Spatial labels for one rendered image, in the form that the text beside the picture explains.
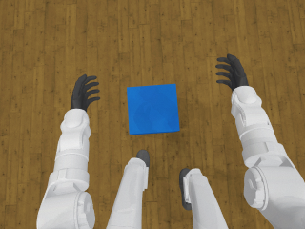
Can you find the left robot hand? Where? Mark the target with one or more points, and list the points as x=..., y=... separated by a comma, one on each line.
x=80, y=93

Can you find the right robot hand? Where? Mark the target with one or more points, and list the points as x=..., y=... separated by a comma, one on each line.
x=236, y=73

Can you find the robot left foot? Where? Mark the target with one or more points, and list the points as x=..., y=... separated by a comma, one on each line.
x=144, y=155

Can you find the left robot forearm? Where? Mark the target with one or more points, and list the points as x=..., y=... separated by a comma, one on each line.
x=70, y=172

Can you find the left robot upper arm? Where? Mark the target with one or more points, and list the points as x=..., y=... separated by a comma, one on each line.
x=72, y=210

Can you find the left robot thigh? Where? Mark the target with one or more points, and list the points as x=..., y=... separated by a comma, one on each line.
x=127, y=208

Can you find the carton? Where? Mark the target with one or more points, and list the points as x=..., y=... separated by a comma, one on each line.
x=152, y=109

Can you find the right robot forearm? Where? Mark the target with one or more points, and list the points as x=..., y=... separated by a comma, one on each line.
x=255, y=131

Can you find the right robot upper arm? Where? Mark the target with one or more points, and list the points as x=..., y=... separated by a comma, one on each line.
x=278, y=192

